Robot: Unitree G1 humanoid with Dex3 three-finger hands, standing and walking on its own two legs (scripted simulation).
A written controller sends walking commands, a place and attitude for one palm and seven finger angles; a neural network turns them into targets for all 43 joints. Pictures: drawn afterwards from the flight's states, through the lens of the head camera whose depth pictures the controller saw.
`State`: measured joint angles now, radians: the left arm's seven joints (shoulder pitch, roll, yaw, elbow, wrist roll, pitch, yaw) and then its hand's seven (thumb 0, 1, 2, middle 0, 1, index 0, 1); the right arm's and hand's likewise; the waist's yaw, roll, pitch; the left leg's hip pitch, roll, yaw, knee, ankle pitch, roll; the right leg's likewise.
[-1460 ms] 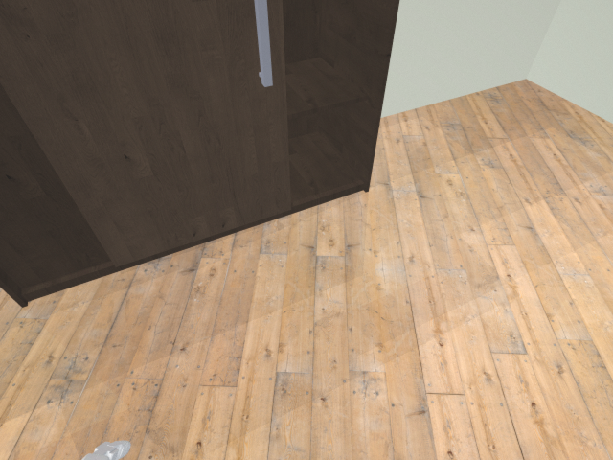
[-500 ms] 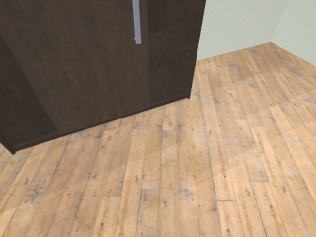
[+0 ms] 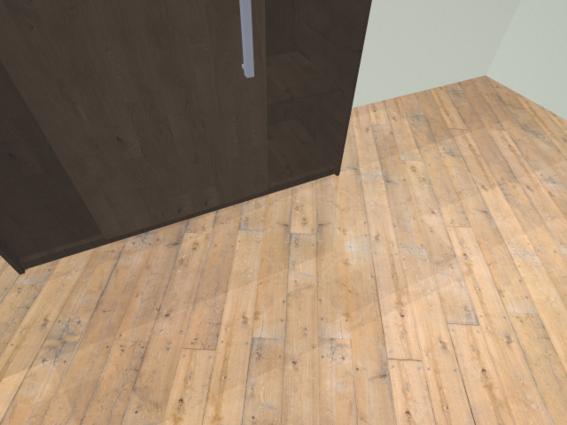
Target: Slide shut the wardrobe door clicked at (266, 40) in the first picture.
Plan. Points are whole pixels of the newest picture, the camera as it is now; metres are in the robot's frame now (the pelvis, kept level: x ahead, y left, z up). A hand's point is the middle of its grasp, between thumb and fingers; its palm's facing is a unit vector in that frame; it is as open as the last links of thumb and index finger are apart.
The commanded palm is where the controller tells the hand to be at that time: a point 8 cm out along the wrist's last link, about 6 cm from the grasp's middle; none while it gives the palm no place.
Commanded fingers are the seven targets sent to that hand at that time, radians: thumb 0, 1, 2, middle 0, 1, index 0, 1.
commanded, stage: walk to a spot facing it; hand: left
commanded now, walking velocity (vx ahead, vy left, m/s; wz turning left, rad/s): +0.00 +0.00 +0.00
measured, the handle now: (243, 21) +1.22 +0.20 +0.08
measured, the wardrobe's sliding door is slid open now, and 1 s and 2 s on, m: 0.41 0.41 0.41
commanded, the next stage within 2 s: turn to face it in 1.70 s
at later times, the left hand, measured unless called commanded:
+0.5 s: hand out of the picture +0.11 +0.15 -0.18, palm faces -0.14 -0.96 -0.24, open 7.4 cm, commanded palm none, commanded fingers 0.00 0.90 0.90 -0.20 -0.30 -0.20 -0.30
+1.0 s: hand (220, 361) +0.27 +0.14 -0.20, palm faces -0.27 -0.95 -0.16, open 7.4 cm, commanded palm none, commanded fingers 0.00 0.90 0.90 -0.20 -0.30 -0.20 -0.30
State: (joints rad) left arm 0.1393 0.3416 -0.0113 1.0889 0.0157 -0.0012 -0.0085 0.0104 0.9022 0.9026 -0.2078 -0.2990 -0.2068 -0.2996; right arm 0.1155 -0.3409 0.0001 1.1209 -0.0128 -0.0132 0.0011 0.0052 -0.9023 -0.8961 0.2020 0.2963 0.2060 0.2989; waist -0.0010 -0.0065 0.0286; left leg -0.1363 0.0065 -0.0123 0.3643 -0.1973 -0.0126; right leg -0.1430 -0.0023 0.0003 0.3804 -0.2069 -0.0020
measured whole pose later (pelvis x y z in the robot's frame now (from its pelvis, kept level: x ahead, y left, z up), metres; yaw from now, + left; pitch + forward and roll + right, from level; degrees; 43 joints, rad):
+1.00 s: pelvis +0.29 -0.05 -0.03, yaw -23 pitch +0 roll -1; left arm 0.46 0.16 0.05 1.08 0.02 -0.05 0.01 0.01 0.90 0.90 -0.21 -0.30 -0.21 -0.30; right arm 0.07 -0.15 -0.03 0.93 -0.03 -0.07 0.02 0.01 -0.91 -0.90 0.20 0.30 0.20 0.30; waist 0.05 -0.02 0.04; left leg -0.46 0.06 0.11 0.65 -0.17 0.03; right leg -0.05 0.04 0.10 0.70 -0.52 -0.03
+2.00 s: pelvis +0.62 -0.26 -0.01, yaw -49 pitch -1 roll -1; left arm 0.29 0.20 0.05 1.01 0.03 -0.04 0.01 0.01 0.91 0.90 -0.20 -0.30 -0.20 -0.30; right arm 0.10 -0.19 -0.04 0.95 -0.02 -0.03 0.00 0.00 -0.91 -0.90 0.20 0.30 0.20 0.30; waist 0.02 0.03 0.03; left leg -0.49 0.10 0.06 0.74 -0.21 -0.05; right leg -0.14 0.05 -0.06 0.46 -0.31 -0.05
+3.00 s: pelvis +0.63 -0.30 -0.02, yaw -15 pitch +0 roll +2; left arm 0.26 0.22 0.04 0.90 0.03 0.03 0.01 0.01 0.91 0.90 -0.21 -0.30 -0.21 -0.30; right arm 0.11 -0.26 -0.08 0.91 -0.02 0.07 0.03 0.01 -0.91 -0.90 0.20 0.30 0.20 0.30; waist 0.02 -0.02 0.11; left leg -0.32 0.03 0.09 0.69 -0.36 -0.05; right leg -0.20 -0.17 -0.28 0.61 -0.39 0.02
